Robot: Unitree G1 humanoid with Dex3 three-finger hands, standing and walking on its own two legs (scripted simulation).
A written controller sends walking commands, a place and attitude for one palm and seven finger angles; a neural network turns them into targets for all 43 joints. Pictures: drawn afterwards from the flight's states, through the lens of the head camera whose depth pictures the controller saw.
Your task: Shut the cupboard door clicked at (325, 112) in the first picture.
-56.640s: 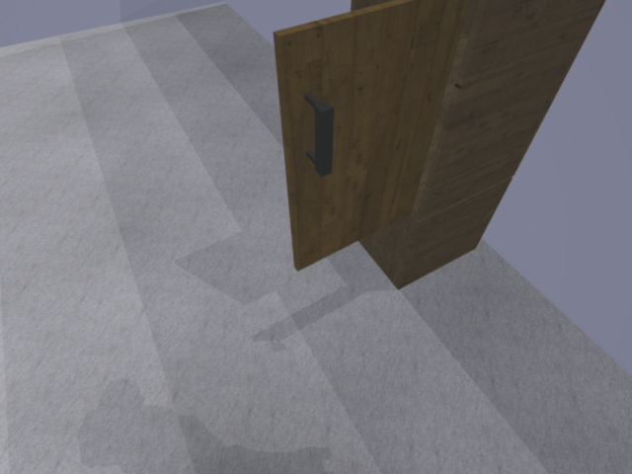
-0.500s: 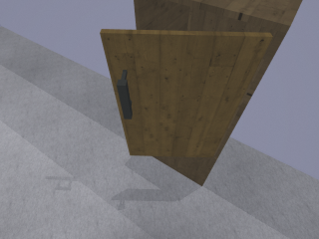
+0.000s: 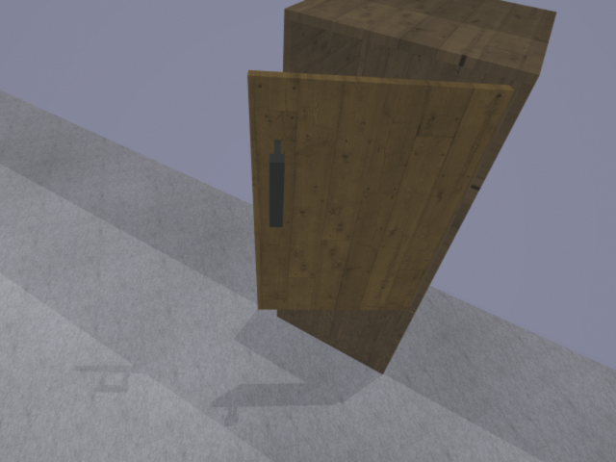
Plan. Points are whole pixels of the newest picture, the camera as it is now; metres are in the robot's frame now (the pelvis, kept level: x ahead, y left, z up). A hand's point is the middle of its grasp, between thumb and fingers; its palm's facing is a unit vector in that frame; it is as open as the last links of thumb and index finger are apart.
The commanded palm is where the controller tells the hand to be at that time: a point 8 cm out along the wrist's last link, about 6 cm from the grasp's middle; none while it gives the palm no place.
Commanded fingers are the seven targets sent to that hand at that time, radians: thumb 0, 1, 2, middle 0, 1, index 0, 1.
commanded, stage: come to a stop and stand still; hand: left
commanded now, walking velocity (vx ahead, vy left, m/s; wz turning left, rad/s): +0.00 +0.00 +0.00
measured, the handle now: (276, 184) +0.51 +0.09 +0.09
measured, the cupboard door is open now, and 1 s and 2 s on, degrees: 32 32 32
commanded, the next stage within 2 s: look again from close up in 2.00 s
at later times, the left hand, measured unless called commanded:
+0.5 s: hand out of the picture -0.15 +0.20 -0.18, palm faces +0.15 -0.98 -0.16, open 7.4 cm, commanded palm none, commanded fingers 0.00 0.90 0.90 -0.20 -0.30 -0.20 -0.30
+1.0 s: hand out of the picture -0.06 +0.29 -0.18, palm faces +0.11 -0.97 -0.20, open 7.4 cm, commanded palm none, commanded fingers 0.00 0.90 0.90 -0.20 -0.30 -0.20 -0.30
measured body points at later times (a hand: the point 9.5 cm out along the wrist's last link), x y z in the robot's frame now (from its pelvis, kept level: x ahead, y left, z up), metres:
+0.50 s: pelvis -0.05 +0.04 +0.00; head -0.06 +0.07 +0.45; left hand -0.16 +0.25 -0.17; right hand +0.02 -0.21 -0.13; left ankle -0.01 +0.07 -0.72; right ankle +0.02 -0.13 -0.73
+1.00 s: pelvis -0.07 +0.11 +0.00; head -0.07 +0.14 +0.45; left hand -0.07 +0.35 -0.17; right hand -0.09 -0.10 -0.15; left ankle -0.04 +0.10 -0.73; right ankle -0.08 -0.06 -0.73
